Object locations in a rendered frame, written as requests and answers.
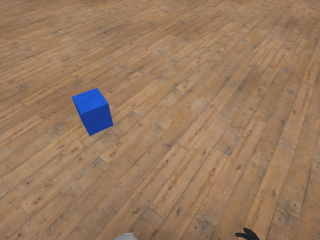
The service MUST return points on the right robot hand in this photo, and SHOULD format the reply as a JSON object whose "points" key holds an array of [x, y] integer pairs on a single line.
{"points": [[248, 235]]}

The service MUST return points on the carton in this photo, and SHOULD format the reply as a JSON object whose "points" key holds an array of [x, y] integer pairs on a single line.
{"points": [[93, 110]]}

